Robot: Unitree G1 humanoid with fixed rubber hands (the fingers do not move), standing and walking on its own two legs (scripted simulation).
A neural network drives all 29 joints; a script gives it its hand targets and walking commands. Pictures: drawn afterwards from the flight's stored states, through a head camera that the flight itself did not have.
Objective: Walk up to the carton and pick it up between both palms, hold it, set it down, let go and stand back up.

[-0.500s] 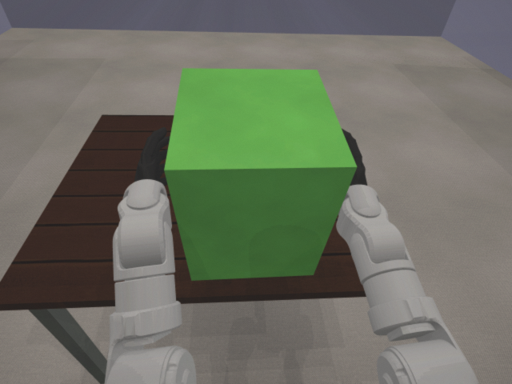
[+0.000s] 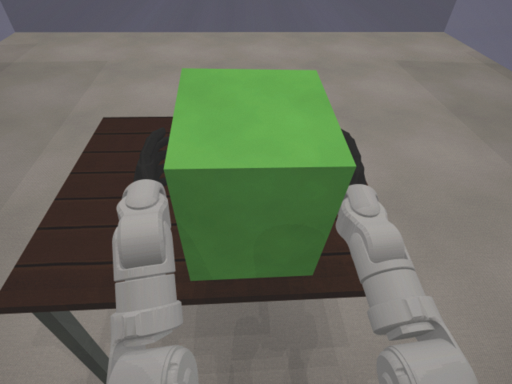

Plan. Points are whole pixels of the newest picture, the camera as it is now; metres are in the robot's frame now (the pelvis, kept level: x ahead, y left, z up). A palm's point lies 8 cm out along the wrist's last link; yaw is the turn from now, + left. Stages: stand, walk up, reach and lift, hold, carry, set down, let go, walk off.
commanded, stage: hold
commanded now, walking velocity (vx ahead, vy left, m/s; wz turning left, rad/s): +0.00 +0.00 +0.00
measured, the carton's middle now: (251, 178) +0.38 +0.01 +0.16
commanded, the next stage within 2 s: none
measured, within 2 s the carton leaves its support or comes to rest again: neither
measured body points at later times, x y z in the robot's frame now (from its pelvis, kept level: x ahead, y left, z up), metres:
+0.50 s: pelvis +0.00 +0.00 +0.00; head -0.03 +0.03 +0.45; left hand +0.36 +0.16 +0.18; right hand +0.36 -0.13 +0.17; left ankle +0.01 +0.09 -0.75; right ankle +0.05 -0.08 -0.75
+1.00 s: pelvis +0.00 +0.00 +0.00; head -0.04 +0.03 +0.45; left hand +0.36 +0.16 +0.18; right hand +0.37 -0.14 +0.17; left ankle +0.01 +0.09 -0.75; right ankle +0.05 -0.08 -0.75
